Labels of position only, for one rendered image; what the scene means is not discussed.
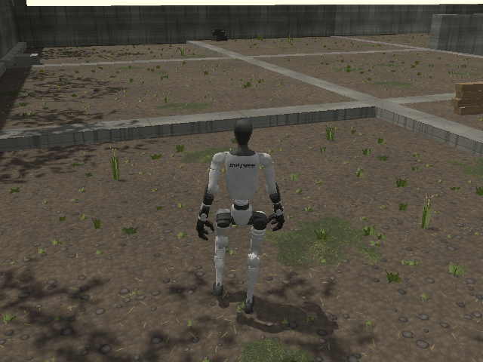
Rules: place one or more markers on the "robot left shin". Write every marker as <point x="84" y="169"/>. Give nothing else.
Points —
<point x="219" y="259"/>

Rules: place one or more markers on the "left robot hand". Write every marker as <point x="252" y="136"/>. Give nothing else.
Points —
<point x="201" y="230"/>

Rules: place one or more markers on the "robot right upper arm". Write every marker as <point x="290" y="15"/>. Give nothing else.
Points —
<point x="269" y="172"/>

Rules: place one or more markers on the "robot left upper arm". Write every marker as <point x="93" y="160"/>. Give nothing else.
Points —
<point x="214" y="174"/>

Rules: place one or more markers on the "right robot foot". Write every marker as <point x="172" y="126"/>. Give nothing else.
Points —
<point x="248" y="306"/>

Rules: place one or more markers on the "robot right forearm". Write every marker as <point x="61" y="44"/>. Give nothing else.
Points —
<point x="276" y="202"/>

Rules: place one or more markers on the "right robot hand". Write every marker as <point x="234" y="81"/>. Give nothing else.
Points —
<point x="279" y="219"/>

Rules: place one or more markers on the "robot left forearm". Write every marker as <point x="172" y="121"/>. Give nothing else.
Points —
<point x="206" y="205"/>

